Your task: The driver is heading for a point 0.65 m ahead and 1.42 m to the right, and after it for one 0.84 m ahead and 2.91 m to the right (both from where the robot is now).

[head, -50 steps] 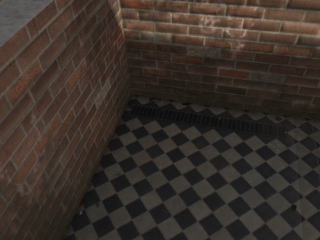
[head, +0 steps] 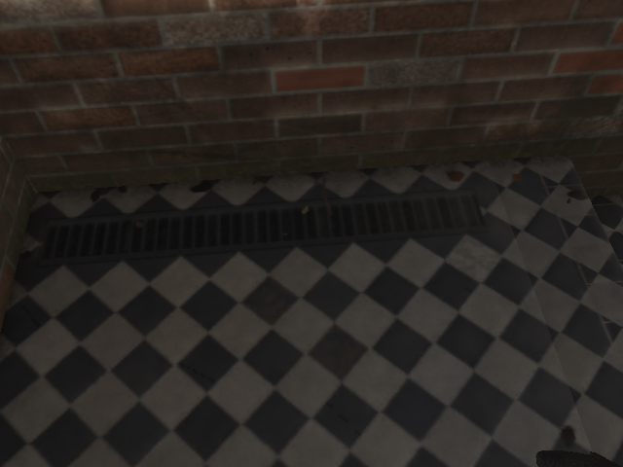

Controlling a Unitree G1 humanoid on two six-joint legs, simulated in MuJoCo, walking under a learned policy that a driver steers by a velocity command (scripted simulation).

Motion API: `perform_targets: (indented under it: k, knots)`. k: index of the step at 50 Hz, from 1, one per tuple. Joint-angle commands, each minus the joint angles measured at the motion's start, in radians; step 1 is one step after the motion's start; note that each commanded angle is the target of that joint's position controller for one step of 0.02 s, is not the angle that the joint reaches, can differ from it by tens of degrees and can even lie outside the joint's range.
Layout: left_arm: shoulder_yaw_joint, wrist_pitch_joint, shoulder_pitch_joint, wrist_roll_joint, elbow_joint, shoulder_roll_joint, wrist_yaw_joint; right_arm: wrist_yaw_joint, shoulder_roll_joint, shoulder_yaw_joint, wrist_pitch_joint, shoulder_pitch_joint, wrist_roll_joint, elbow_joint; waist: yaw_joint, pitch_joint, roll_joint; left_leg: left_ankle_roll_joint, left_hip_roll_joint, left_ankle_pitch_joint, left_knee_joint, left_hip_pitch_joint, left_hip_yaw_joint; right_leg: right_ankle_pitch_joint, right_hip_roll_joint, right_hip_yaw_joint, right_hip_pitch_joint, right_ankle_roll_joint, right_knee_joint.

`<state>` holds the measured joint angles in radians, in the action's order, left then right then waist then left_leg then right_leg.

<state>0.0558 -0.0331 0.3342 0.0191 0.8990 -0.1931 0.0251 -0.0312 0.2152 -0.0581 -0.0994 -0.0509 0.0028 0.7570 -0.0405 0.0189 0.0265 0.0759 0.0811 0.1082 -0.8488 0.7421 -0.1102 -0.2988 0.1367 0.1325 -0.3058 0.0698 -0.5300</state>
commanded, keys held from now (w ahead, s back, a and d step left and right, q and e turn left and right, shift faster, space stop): w+e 1.00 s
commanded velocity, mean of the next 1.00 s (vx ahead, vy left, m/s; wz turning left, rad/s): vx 0.50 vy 0.00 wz -0.59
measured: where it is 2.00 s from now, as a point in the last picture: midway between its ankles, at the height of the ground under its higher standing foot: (555, 275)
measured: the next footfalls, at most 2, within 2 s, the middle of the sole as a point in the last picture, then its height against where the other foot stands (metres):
left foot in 0.12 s outside the picture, level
right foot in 0.62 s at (434, 452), level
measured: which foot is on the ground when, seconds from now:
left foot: up 0.00-0.10, down 0.12-0.62, up 0.64-1.00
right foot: down 0.00-0.12, up 0.14-0.60, down 0.62-1.00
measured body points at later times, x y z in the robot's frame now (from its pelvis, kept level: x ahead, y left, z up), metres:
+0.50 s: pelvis +0.27 +0.01 +0.01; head +0.31 +0.01 +0.46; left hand +0.54 +0.18 -0.08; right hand +0.20 -0.26 -0.11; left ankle +0.20 +0.14 -0.73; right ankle +0.38 -0.19 -0.68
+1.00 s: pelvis +0.51 -0.12 +0.01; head +0.54 -0.16 +0.46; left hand +0.73 +0.09 -0.09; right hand +0.58 -0.45 -0.07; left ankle +0.76 -0.08 -0.69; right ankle +0.43 -0.17 -0.73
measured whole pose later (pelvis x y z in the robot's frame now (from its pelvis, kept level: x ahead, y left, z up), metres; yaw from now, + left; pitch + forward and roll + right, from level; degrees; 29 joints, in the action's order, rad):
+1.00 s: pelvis +0.51 -0.12 +0.01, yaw -34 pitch +2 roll +0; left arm 0.07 -0.05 0.32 0.02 0.72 -0.29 0.00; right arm 0.02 0.29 -0.04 -0.09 0.00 0.00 0.67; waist -0.08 0.06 0.05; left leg 0.06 0.05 0.00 -0.58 0.61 -0.09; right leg -0.24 0.11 0.16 -0.13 0.07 -0.35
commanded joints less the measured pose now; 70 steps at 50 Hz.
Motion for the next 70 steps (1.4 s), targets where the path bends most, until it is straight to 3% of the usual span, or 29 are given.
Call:
perform_targets:
  k: [1,5,6,7,8,9,11,16,27,29,31,32,33,34,35,36,38,42,46,50,54,55,56,57,58,60,61,64,70]
  knots:
    - [0.039,-0.024,-0.036,0.022,-0.089,-0.165,0.014,0.011,0.035,-0.009,0.003,-0.004,-0.010,-0.074,0.036,-0.117,-0.119,-0.005,-0.086,-0.121,0.196,-0.331,0.072,0.422,-0.232,0.207,-0.080,0.176,0.156]
    - [0.030,-0.022,-0.018,0.019,-0.112,-0.121,0.006,0.027,0.112,-0.041,-0.024,-0.095,0.003,-0.070,0.105,-0.127,-0.106,-0.105,-0.079,-0.038,0.339,-0.564,0.058,0.272,-0.183,0.262,-0.035,0.104,-0.033]
    - [0.016,-0.032,-0.049,0.001,-0.139,-0.075,0.000,0.021,0.174,-0.060,-0.031,-0.271,0.008,-0.043,0.183,-0.217,-0.019,-0.166,0.065,-0.037,0.334,-0.809,-0.076,0.188,-0.107,0.170,-0.170,0.055,-0.292]
    - [0.000,-0.043,0.084,0.026,-0.167,-0.026,-0.005,0.027,0.266,-0.083,-0.030,-0.407,0.029,-0.013,0.143,-0.368,0.315,-0.350,0.328,0.096,0.459,-1.070,-0.560,-0.229,0.023,0.089,-0.423,0.009,-0.631]
    - [0.015,-0.046,0.094,0.026,-0.147,-0.115,-0.009,0.025,0.199,-0.070,-0.032,-0.370,0.003,-0.031,0.134,-0.313,0.255,-0.363,0.376,0.271,0.502,-1.066,-0.697,-0.273,-0.052,0.108,-0.565,-0.007,-0.774]
    - [0.031,-0.039,0.003,0.020,-0.161,-0.165,-0.010,0.020,0.141,-0.054,-0.029,-0.302,-0.006,-0.054,0.146,-0.175,0.154,-0.321,0.332,0.239,0.504,-0.953,-0.544,-0.182,-0.092,0.089,-0.607,-0.012,-0.810]
    - [0.036,-0.024,-0.096,0.000,-0.190,-0.146,-0.009,0.025,0.101,-0.040,-0.016,-0.191,0.003,-0.060,0.098,-0.060,0.044,-0.273,0.236,0.019,0.536,-0.721,-0.295,-0.053,-0.166,0.034,-0.532,-0.021,-0.718]
    - [0.039,0.012,-0.111,0.003,-0.224,-0.095,-0.019,0.042,0.111,-0.045,-0.028,-0.183,-0.002,-0.028,0.048,-0.034,0.072,-0.262,0.185,-0.196,0.650,-0.617,-0.038,0.064,-0.212,-0.012,-0.442,-0.039,-0.570]
    - [0.029,-0.002,-0.377,0.002,-0.343,-0.095,-0.079,0.014,0.219,-0.068,0.001,-0.260,-0.034,0.055,0.113,0.032,0.075,-0.193,0.208,-0.307,0.605,-0.779,0.223,0.225,-0.184,-0.161,-0.364,-0.011,-0.118]
    - [0.045,0.003,-0.342,-0.004,-0.354,-0.130,-0.080,0.006,0.254,-0.076,0.010,-0.259,-0.047,0.057,0.074,0.004,0.102,-0.175,0.216,-0.614,0.487,-0.818,0.260,0.105,-0.131,-0.222,-0.269,0.029,-0.084]
    - [0.090,0.007,-0.081,-0.004,-0.286,-0.206,-0.073,0.001,0.262,-0.073,0.025,-0.246,-0.042,0.050,-0.072,-0.132,0.080,-0.137,0.158,-0.780,0.135,-0.722,0.322,0.159,-0.044,-0.257,0.111,0.098,0.018]
    - [0.114,0.013,0.075,-0.007,-0.254,-0.292,-0.054,0.001,0.209,-0.049,0.019,-0.267,-0.006,0.023,-0.124,-0.236,-0.079,-0.093,0.122,-0.342,-0.207,-0.400,0.311,0.219,-0.215,0.015,0.469,0.176,-0.009]
    - [0.114,-0.005,0.041,-0.001,-0.273,-0.380,-0.055,0.017,0.097,-0.007,-0.015,-0.329,0.018,-0.048,-0.008,-0.361,-0.293,-0.050,-0.096,0.500,-0.508,-0.009,0.161,0.035,-0.456,0.616,0.719,0.376,0.137]
    - [0.092,-0.014,0.089,-0.010,-0.279,-0.298,-0.054,0.034,0.193,-0.024,-0.050,-0.205,-0.022,-0.062,-0.093,-0.389,-0.185,-0.068,-0.068,0.445,-0.588,0.089,0.003,0.011,-0.460,0.648,0.726,0.348,0.223]
    - [0.076,-0.024,0.039,-0.007,-0.274,-0.254,-0.052,0.038,0.213,-0.027,-0.060,-0.135,-0.042,-0.092,-0.081,-0.258,-0.157,-0.084,-0.030,0.347,-0.546,0.141,0.019,0.132,-0.431,0.493,0.623,0.302,0.225]
    - [0.068,-0.031,-0.030,-0.002,-0.288,-0.235,-0.052,0.032,0.210,-0.022,-0.060,-0.140,-0.016,-0.084,-0.034,-0.200,-0.066,-0.082,0.009,0.263,-0.473,0.072,0.016,0.266,-0.391,0.383,0.468,0.272,0.221]
    - [0.047,-0.032,-0.122,-0.008,-0.310,-0.190,-0.049,0.028,0.220,-0.034,-0.038,-0.159,0.015,-0.080,0.042,-0.131,-0.050,-0.060,0.050,0.199,-0.365,-0.071,0.018,0.436,-0.332,0.253,0.246,0.247,0.261]
    - [0.053,-0.041,-0.109,-0.006,-0.286,-0.227,-0.028,0.034,0.166,-0.019,-0.002,-0.127,0.025,-0.100,0.067,-0.077,-0.050,-0.009,0.023,0.114,-0.189,-0.122,0.062,0.560,-0.283,0.154,0.111,0.236,0.303]
    - [0.055,-0.033,-0.055,0.002,-0.257,-0.245,-0.023,0.041,0.116,0.006,0.002,0.051,0.013,-0.142,0.003,-0.030,-0.100,-0.008,-0.049,-0.110,0.185,-0.220,0.083,0.417,-0.208,0.098,0.060,0.170,0.278]
    - [0.051,-0.031,-0.019,0.006,-0.244,-0.246,-0.028,0.058,0.177,-0.007,-0.009,0.105,-0.012,-0.160,-0.013,-0.020,-0.139,-0.032,-0.071,-0.143,0.336,-0.276,0.029,0.241,-0.258,0.235,0.135,0.148,0.233]
    - [0.047,-0.020,-0.061,0.008,-0.254,-0.233,-0.028,0.062,0.226,-0.025,-0.015,-0.039,0.005,-0.126,0.064,-0.051,-0.169,-0.095,-0.073,-0.059,0.419,-0.452,0.038,0.290,-0.243,0.300,0.180,0.109,0.083]
    - [0.036,-0.019,-0.060,0.003,-0.260,-0.202,-0.031,0.057,0.244,-0.035,-0.016,-0.122,0.018,-0.114,0.102,-0.121,-0.143,-0.125,-0.037,-0.044,0.422,-0.603,0.028,0.317,-0.193,0.263,0.149,0.082,-0.049]
    - [0.016,-0.020,-0.057,-0.011,-0.279,-0.149,-0.036,0.049,0.291,-0.044,-0.012,-0.268,0.032,-0.103,0.154,-0.246,-0.018,-0.189,0.128,-0.034,0.399,-0.847,-0.123,0.113,-0.120,0.172,0.007,0.039,-0.339]
    - [0.005,-0.023,0.049,0.024,-0.311,-0.121,-0.033,0.059,0.352,-0.059,-0.009,-0.324,0.050,-0.069,0.095,-0.310,0.333,-0.333,0.329,0.117,0.521,-1.055,-0.577,-0.329,-0.001,0.081,-0.321,-0.018,-0.614]
    - [0.019,-0.018,0.057,0.037,-0.285,-0.219,-0.027,0.064,0.264,-0.042,-0.007,-0.285,0.024,-0.087,0.095,-0.228,0.213,-0.318,0.347,0.264,0.560,-1.004,-0.607,-0.311,-0.084,0.098,-0.425,-0.032,-0.728]
    - [0.028,0.002,-0.083,0.011,-0.301,-0.252,-0.017,0.051,0.214,-0.025,0.000,-0.241,0.015,-0.083,0.106,-0.078,0.008,-0.241,0.267,0.200,0.589,-0.816,-0.360,-0.123,-0.151,0.056,-0.418,-0.049,-0.737]
    - [0.024,0.006,-0.120,0.001,-0.320,-0.227,-0.023,0.042,0.189,-0.019,-0.005,-0.215,-0.005,-0.071,0.089,-0.030,0.021,-0.239,0.237,0.143,0.605,-0.756,-0.289,-0.056,-0.180,0.044,-0.428,-0.046,-0.680]
    - [0.025,0.007,-0.137,0.023,-0.333,-0.179,-0.035,0.026,0.170,-0.018,-0.025,-0.243,-0.001,-0.032,0.085,-0.021,0.087,-0.214,0.175,0.009,0.650,-0.694,-0.114,0.035,-0.212,0.012,-0.386,-0.047,-0.621]
    - [0.019,0.009,-0.252,0.003,-0.392,-0.139,-0.054,0.016,0.210,-0.027,-0.014,-0.287,0.003,0.031,0.098,0.013,0.073,-0.233,0.182,-0.138,0.681,-0.694,0.067,0.256,-0.214,-0.040,-0.440,-0.074,-0.417]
